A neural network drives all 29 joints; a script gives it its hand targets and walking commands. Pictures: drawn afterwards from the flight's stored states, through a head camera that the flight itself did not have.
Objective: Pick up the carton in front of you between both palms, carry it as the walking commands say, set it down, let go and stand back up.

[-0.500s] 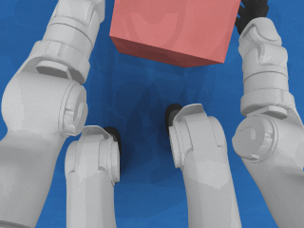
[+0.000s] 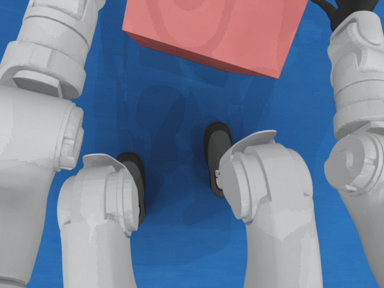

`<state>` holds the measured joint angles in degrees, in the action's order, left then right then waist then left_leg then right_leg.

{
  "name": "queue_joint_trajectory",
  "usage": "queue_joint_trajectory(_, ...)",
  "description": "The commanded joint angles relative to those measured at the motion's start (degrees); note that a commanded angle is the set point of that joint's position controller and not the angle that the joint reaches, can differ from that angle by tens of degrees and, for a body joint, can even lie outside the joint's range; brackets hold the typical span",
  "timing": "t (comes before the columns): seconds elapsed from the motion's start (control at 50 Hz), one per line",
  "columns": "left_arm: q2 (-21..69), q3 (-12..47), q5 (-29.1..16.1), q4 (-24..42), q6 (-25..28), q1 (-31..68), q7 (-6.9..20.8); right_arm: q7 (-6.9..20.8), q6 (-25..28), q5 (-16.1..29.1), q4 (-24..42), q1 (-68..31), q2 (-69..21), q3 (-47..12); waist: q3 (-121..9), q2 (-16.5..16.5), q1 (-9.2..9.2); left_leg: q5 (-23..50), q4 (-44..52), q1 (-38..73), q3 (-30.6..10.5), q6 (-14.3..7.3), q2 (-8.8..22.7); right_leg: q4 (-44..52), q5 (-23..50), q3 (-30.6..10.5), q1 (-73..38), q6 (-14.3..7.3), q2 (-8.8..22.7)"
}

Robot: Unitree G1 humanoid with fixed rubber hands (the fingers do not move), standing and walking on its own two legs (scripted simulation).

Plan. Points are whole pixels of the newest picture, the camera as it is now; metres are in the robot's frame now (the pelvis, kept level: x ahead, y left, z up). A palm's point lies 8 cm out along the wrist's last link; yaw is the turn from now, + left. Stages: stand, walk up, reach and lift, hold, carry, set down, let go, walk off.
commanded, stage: set down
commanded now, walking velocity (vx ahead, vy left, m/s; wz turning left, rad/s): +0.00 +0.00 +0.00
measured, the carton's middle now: out of the picture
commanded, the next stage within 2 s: let go in 1.04 s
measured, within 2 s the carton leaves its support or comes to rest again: neither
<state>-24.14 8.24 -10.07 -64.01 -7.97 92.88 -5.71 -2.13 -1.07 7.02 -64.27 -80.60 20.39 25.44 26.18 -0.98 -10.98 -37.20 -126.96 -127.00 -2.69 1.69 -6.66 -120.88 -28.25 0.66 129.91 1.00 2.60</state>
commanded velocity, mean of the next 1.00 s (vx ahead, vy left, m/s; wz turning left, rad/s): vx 0.00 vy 0.00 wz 0.00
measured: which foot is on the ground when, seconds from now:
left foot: down 0.00-1.00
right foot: down 0.00-1.00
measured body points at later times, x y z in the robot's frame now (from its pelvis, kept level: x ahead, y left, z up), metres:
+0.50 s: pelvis +0.00 -0.01 +0.08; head +0.34 -0.05 +0.37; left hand +0.62 +0.04 -0.03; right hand +0.49 -0.32 -0.03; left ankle +0.09 +0.11 -0.34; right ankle +0.13 -0.13 -0.34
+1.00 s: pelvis +0.03 +0.00 +0.21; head +0.34 -0.04 +0.53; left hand +0.63 +0.05 +0.12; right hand +0.49 -0.33 +0.12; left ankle +0.09 +0.11 -0.34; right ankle +0.13 -0.13 -0.34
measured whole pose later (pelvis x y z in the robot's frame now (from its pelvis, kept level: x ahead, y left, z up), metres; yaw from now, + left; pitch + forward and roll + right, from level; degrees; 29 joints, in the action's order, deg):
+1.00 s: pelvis +0.03 +0.00 +0.21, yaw -1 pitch +46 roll +1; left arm -18.6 -7.6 1.9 -54.5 -16.8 76.0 -2.6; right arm -1.0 -13.6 3.7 -42.5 -61.3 13.1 24.8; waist -2.3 -3.6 -11.3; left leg -28.0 -80.7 -99.1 -3.0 1.0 -4.4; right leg -76.4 -19.6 -1.7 103.1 1.0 -0.9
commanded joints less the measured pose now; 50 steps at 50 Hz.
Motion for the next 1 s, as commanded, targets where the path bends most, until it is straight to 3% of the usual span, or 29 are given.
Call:
queue_joint_trajectory(0.0, -2.0, 0.6, -1.3, 10.6, 0.7, 19.8, -0.2, -0.3, 0.4, 3.8, 7.5, -11.9, 9.9, -2.5, -77.0, -11.9, -9.30, 19.2, 9.5, 31.4, 2.6, 0.9, 2.6, 6.5, 30.0, 2.7, -41.6, 0.7, -1.6)
queue_joint_trajectory(0.14, -4.6, -4.8, 2.0, 16.8, -3.0, 18.2, -0.8, -2.9, -4.6, 3.9, 18.0, -9.9, 9.4, -4.1, -91.1, -9.3, -7.67, 12.1, 13.5, 31.8, 6.9, 0.0, 0.6, 11.5, 29.9, 3.8, -57.9, 1.0, -3.7)
queue_joint_trajectory(0.24, -5.0, -10.6, 5.1, 9.9, -5.6, 13.6, 0.0, -4.0, -8.3, 1.9, 19.0, -8.7, 4.5, -5.2, -80.9, -4.1, -4.96, 4.0, 19.0, 23.0, 7.5, -1.7, 0.0, 16.8, 21.5, 3.8, -55.4, 1.8, -4.5)
queue_joint_trajectory(0.32, -4.5, -13.4, 7.2, 5.0, -5.0, 10.6, 1.5, -3.9, -8.5, 0.4, 19.1, -7.1, 1.6, -5.3, -75.8, -2.1, -3.91, 3.5, 22.8, 18.9, 6.8, -2.0, 0.0, 19.9, 19.5, 3.7, -53.2, 2.5, -4.6)
queue_joint_trajectory(0.44, -4.1, -14.5, 9.1, 5.6, -4.6, 10.8, 2.1, -2.9, -9.0, -1.2, 21.4, -5.1, 1.2, -3.6, -79.8, -4.1, -4.60, 5.1, 28.1, 24.2, 6.3, -1.7, -0.4, 24.5, 20.0, 4.4, -52.6, 2.6, -4.9)
queue_joint_trajectory(0.56, -2.3, -12.7, 9.0, 12.4, -6.6, 10.5, 2.0, -1.9, -10.8, -1.6, 25.7, -1.4, 3.1, -1.5, -89.7, -8.8, -6.38, 10.6, 33.0, 36.8, 6.5, -0.6, -1.1, 29.4, 25.0, 6.0, -54.5, 2.3, -5.4)
queue_joint_trajectory(0.66, -0.8, -12.4, 9.5, 17.3, -8.4, 7.7, 1.8, -0.9, -12.3, -1.2, 28.8, 2.6, 3.7, -0.8, -93.8, -10.9, -6.38, 16.6, 37.4, 44.5, 6.3, 0.1, -1.4, 33.6, 30.6, 6.5, -57.6, 2.2, -6.0)
queue_joint_trajectory(0.82, 0.4, -14.8, 11.3, 17.9, -8.6, 2.4, 2.3, 0.5, -12.3, -1.8, 29.0, 6.8, 2.2, -0.5, -90.8, -10.0, -4.84, 21.5, 46.6, 49.6, 5.1, 0.4, -0.9, 41.8, 34.7, 5.7, -62.9, 2.5, -6.1)
queue_joint_trajectory(0.98, 1.2, -16.8, 12.4, 14.8, -7.4, -0.9, 3.5, 1.3, -11.1, -4.2, 27.6, 8.5, 0.6, 0.3, -86.8, -7.7, -4.47, 22.6, 56.7, 53.8, 3.9, 0.3, -0.7, 50.9, 34.8, 5.2, -68.8, 2.6, -5.8)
